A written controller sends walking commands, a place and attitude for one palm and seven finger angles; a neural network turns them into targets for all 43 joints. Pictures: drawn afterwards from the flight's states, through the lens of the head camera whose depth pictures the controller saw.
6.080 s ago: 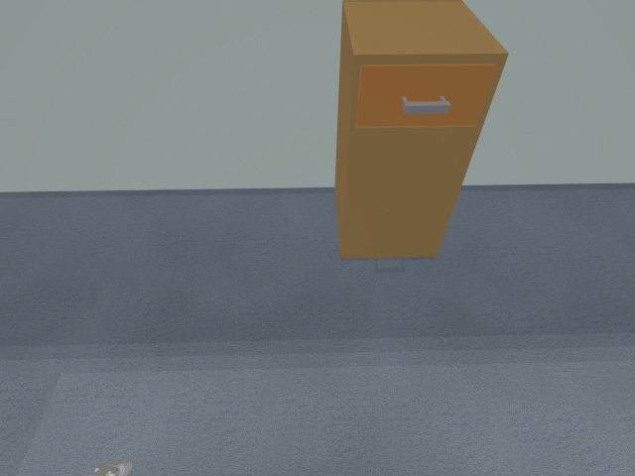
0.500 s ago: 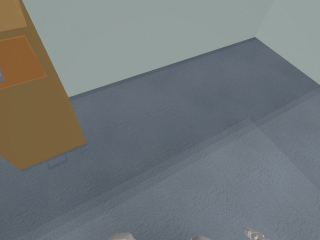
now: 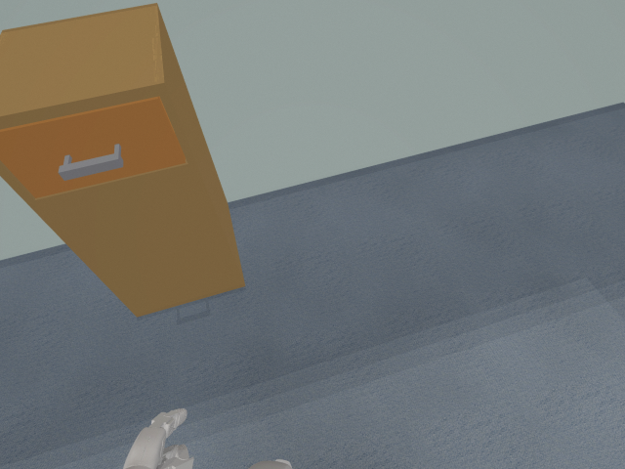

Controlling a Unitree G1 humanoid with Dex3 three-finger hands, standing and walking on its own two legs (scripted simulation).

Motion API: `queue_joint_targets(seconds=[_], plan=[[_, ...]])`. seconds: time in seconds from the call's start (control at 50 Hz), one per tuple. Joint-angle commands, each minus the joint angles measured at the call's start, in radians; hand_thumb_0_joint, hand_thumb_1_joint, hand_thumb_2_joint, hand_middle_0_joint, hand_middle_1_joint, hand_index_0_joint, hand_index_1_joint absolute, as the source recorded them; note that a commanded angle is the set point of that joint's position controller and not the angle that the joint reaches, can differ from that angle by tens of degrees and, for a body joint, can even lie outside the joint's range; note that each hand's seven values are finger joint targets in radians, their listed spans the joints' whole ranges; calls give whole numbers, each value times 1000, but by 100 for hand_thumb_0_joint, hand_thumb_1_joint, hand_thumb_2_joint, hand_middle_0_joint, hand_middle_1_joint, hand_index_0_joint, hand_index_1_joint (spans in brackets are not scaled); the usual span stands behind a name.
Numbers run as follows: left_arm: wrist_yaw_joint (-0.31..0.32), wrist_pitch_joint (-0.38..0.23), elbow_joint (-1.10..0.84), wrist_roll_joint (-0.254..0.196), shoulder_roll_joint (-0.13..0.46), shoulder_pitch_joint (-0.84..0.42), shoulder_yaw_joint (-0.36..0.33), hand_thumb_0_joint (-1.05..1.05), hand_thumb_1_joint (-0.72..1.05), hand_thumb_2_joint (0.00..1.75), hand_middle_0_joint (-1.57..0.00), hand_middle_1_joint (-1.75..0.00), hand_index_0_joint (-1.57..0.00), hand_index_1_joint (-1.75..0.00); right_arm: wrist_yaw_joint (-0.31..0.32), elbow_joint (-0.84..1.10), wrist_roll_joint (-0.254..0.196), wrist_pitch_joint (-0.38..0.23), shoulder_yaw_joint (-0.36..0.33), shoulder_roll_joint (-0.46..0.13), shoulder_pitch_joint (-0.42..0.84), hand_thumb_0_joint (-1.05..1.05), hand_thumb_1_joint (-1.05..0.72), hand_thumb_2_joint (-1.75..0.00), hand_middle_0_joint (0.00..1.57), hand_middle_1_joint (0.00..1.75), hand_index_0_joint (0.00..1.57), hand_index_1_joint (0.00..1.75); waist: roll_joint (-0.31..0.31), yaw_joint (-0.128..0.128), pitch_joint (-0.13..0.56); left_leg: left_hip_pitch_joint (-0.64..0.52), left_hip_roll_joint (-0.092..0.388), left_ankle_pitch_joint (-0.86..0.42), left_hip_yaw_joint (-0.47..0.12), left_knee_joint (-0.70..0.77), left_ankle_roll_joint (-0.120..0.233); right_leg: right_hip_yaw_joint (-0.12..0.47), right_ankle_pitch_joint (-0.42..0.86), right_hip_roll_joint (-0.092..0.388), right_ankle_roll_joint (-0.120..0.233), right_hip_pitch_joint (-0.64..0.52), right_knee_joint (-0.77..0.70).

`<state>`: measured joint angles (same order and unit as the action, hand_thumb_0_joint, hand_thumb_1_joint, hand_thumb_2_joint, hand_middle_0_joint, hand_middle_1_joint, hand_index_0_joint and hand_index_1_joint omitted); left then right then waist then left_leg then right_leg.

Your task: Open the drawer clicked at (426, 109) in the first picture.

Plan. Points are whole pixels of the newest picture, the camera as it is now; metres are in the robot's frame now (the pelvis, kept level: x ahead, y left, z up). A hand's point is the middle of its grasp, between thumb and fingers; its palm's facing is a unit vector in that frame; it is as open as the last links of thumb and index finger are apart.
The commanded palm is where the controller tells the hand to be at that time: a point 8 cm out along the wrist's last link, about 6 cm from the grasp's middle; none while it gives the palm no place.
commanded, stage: turn to face it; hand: left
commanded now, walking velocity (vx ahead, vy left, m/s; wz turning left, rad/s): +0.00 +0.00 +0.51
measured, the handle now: (92, 160) +0.73 +0.50 -0.05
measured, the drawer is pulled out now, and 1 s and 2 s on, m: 0.00 0.00 0.00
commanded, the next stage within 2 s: take the last steps up to it in 0.34 s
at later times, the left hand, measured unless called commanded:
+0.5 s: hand out of the picture -0.05 +0.26 -0.18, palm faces +0.28 -0.93 -0.24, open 7.4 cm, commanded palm none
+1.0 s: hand out of the picture +0.08 +0.22 -0.15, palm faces +0.36 -0.90 -0.23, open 7.2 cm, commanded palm none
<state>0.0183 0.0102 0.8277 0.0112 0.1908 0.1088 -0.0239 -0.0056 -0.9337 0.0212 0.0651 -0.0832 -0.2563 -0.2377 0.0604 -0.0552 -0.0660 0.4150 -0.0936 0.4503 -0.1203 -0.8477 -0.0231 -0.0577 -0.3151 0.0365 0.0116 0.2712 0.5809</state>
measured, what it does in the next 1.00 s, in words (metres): steps on the spot, turning left: left foot, then right foot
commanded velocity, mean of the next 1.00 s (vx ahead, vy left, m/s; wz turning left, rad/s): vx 0.17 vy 0.03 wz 0.20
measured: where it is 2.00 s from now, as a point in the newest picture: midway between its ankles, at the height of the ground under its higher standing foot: (271, 451)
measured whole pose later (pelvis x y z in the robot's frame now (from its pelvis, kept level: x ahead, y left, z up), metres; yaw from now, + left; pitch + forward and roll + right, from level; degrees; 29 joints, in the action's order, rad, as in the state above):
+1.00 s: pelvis +0.09 +0.03 +0.01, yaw +18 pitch -3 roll +1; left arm 0.01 -0.06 1.00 0.02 0.14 0.29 -0.04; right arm -0.01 -1.12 0.03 0.03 -0.06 -0.20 -0.39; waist 0.04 -0.01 0.00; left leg 0.39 0.02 0.36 0.03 -1.05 0.02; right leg -0.15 -0.29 0.06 0.03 0.18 0.51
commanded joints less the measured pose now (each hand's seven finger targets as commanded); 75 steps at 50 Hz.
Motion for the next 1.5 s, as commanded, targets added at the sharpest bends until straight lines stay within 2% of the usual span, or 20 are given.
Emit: queue_joint_targets(seconds=[0.0,0.06,0.24,0.32,0.34,0.36,0.38,0.4,0.48,0.66,0.8,0.82,0.86,0.88,1.02,1.24,1.3,1.34,1.42,1.48], plan=[[21,-12,-74,1,193,-15,-58,0,90,90,-20,-30,-20,-30,-16,65,3,-8,-40,-96,-11,0,-90,-90,20,30,20,30,-216,14,41,160,101,-35,40,-395,-31,202,167,307,84,-58,-302],[16,-24,-51,3,165,48,-48,0,90,90,-20,-30,-20,-30,-22,56,1,-6,-27,-76,-3,0,-90,-90,20,30,20,30,-250,31,41,174,110,-97,85,-377,-53,63,383,258,75,-128,-253],[16,-14,32,21,230,189,-70,0,90,90,-20,-30,-20,-30,-17,75,-11,-17,8,-37,128,0,-90,-90,20,30,20,30,-285,101,78,18,115,-6,194,32,-43,7,601,308,113,-205,-165],[12,-6,57,13,232,168,-73,0,90,90,-20,-30,-20,-30,-10,49,-11,-36,11,-56,49,0,-90,-90,20,30,20,30,-266,54,120,-195,98,-197,223,345,-15,-50,553,278,43,-145,-38],[10,-2,51,2,212,169,-69,0,90,90,-20,-30,-20,-30,-9,35,-7,-49,0,-105,-7,0,-90,-90,20,30,20,30,-136,21,175,-354,155,-377,169,456,6,-91,451,244,-3,-60,99],[5,2,27,-7,146,186,-55,0,90,90,-20,-30,-20,-30,-4,36,0,-59,-24,-214,-48,0,-90,-90,20,30,20,30,169,3,209,-521,415,-757,-160,464,120,-132,-50,110,-79,206,307],[11,11,12,-2,116,145,-36,0,90,90,-20,-30,-20,-30,5,20,-10,-51,-29,-254,-82,0,-90,-90,20,30,20,30,221,-12,208,-460,514,-1011,-214,469,222,-34,-366,78,-87,232,420],[13,20,17,1,135,126,-39,0,90,90,-20,-30,-20,-30,11,21,-5,-47,-21,-226,-59,0,-90,-90,20,30,20,30,107,-2,164,-398,509,-915,-138,468,240,8,-324,101,-73,211,487],[-7,17,88,6,129,141,-46,0,90,90,-20,-30,-20,-30,28,24,-2,-65,18,-125,36,0,-90,-90,20,30,20,30,143,41,90,-338,345,-676,-36,515,183,16,-137,80,-77,233,544],[-29,-6,87,16,89,70,-30,0,90,90,-20,-30,-20,-30,25,-38,-1,-98,13,-93,-93,0,-90,-90,20,30,20,30,62,16,-12,-334,349,-207,-110,653,222,-1,-73,83,-79,283,336],[-33,-36,133,15,65,186,-36,0,90,90,-20,-30,-20,-30,23,-76,0,-99,16,-72,-81,0,-90,-90,20,30,20,30,4,92,6,-117,276,-105,-48,507,165,-58,51,16,-59,-128,-67],[-27,-46,162,19,96,271,-46,0,90,90,-20,-30,-20,-30,21,-78,-4,-103,20,-44,-73,0,-90,-90,20,30,20,30,-66,133,18,-3,214,-26,-4,382,125,2,36,57,-46,-280,-142],[-9,-55,199,19,245,443,-75,0,90,90,-20,-30,-20,-30,9,-18,-5,-103,29,4,-41,0,-90,-90,20,30,20,30,-397,196,44,272,73,151,145,-106,57,548,-320,445,107,-388,-431],[-3,-55,189,10,228,408,-72,0,90,90,-20,-30,-20,-30,3,-19,4,-98,12,-41,-19,0,-90,-90,20,30,20,30,-282,173,-4,283,120,79,85,-222,58,563,-454,454,138,-280,-488],[2,-86,194,9,60,282,-29,0,90,90,-20,-30,-20,-30,-19,-109,8,-62,13,55,-122,0,-90,-90,20,30,20,30,-174,49,-81,175,194,-284,144,-239,5,64,-12,248,52,-52,-472],[8,-89,275,21,94,387,-37,0,90,90,-20,-30,-20,-30,-38,-23,-2,-98,28,67,83,0,-90,-90,20,30,20,30,-229,95,-61,64,180,-244,227,191,37,0,302,275,98,-178,-345],[7,-77,280,15,82,366,-38,0,90,90,-20,-30,-20,-30,-20,-89,6,-117,13,-1,-133,0,-90,-90,20,30,20,30,-107,-8,49,-309,136,-282,239,347,57,-72,374,206,57,-69,-19],[-2,-72,248,0,-2,418,-20,0,90,90,-20,-30,-20,-30,10,-142,6,-123,-22,-179,-348,0,-90,-90,20,30,20,30,309,-52,253,-644,508,-477,-246,506,180,-106,-301,-9,-13,265,524],[-9,-61,249,7,-1,276,-30,0,90,90,-20,-30,-20,-30,29,-95,-2,-130,22,-32,-115,0,-90,-90,20,30,20,30,34,19,61,-314,446,-565,-22,565,184,28,-90,108,0,289,673],[-12,-33,259,11,-33,323,-28,0,90,90,-20,-30,-20,-30,33,-98,-7,-142,40,14,-82,0,-90,-90,20,30,20,30,48,68,27,-182,384,-568,94,623,168,17,-18,100,-18,193,580]])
